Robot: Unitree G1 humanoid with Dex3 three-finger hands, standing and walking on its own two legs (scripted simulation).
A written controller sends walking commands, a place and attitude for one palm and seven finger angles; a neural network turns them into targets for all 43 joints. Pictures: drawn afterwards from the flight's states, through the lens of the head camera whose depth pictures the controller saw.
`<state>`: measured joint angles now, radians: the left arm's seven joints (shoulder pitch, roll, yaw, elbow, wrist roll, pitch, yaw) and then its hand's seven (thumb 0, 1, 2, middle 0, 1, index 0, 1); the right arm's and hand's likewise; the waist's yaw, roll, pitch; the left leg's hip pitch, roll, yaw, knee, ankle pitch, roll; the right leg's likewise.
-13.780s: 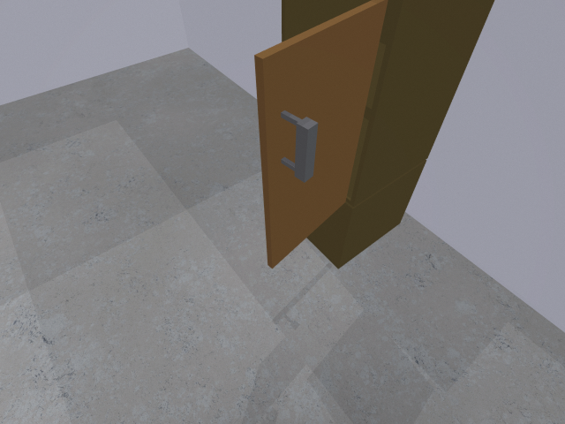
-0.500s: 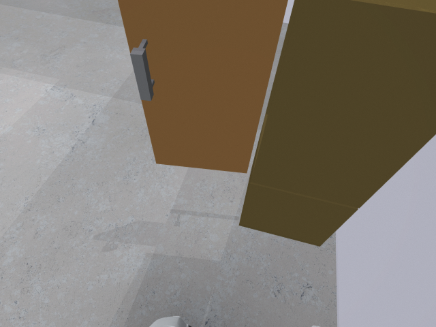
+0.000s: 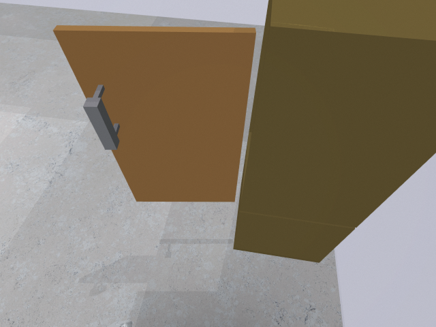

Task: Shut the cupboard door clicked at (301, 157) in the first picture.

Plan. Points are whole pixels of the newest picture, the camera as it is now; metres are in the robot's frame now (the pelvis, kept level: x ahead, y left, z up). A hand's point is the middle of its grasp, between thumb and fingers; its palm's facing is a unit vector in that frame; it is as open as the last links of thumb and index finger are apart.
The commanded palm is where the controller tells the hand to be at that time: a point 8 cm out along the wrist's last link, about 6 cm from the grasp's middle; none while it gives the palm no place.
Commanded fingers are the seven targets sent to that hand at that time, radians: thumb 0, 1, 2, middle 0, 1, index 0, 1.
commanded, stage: come to a stop and stand still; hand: left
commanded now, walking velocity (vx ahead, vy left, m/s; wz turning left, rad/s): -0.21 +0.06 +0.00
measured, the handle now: (106, 117) +0.50 +0.26 +0.08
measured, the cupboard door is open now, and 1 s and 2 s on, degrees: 99 99 99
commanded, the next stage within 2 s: look again from close up in 1.02 s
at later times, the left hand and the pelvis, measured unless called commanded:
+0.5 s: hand out of the picture -0.01 +0.19 -0.17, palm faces +0.00 -0.97 -0.23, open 7.4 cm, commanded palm none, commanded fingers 0.00 0.90 0.90 -0.20 -0.30 -0.20 -0.30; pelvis -0.03 +0.00 +0.00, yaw -2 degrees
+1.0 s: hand out of the picture -0.03 +0.12 -0.17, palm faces +0.01 -0.99 -0.15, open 7.3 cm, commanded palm none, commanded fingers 0.00 0.90 0.90 -0.20 -0.30 -0.20 -0.30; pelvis -0.02 -0.03 +0.01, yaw -1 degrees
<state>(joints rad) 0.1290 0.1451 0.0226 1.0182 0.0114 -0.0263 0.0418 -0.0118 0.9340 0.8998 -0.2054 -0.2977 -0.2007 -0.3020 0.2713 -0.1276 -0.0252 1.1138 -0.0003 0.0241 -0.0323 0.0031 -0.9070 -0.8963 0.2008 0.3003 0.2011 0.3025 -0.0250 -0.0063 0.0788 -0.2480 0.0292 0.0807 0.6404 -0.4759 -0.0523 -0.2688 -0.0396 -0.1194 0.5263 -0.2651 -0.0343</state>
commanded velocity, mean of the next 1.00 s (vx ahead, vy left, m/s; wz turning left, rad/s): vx -0.01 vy -0.03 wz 0.00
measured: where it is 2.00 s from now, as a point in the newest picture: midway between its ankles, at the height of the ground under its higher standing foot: outside the picture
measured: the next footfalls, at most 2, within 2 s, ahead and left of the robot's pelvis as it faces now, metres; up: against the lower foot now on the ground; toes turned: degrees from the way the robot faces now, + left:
left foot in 0.08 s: +0.04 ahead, +0.12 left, +0.00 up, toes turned +4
right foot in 0.48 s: -0.05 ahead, -0.12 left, +0.00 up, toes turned -5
